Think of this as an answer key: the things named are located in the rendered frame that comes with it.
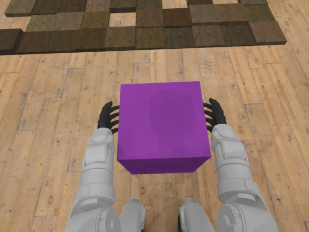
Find left robot upper arm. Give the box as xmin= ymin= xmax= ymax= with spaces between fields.
xmin=64 ymin=206 xmax=122 ymax=232

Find right robot forearm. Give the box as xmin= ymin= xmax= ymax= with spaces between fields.
xmin=211 ymin=124 xmax=272 ymax=215

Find robot right thigh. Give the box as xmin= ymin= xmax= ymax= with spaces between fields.
xmin=179 ymin=203 xmax=215 ymax=232

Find carton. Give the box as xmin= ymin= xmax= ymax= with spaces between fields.
xmin=117 ymin=81 xmax=211 ymax=174

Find right robot upper arm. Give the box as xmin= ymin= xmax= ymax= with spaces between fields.
xmin=215 ymin=202 xmax=278 ymax=232

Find robot right hand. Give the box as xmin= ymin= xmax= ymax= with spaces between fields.
xmin=203 ymin=98 xmax=227 ymax=133

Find robot left hand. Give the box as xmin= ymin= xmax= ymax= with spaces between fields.
xmin=97 ymin=101 xmax=119 ymax=134

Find left robot forearm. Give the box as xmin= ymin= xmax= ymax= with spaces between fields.
xmin=67 ymin=128 xmax=116 ymax=222

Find robot thigh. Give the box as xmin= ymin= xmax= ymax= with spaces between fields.
xmin=119 ymin=202 xmax=145 ymax=232
xmin=179 ymin=203 xmax=215 ymax=232

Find robot left thigh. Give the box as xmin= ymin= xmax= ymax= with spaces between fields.
xmin=119 ymin=202 xmax=145 ymax=232

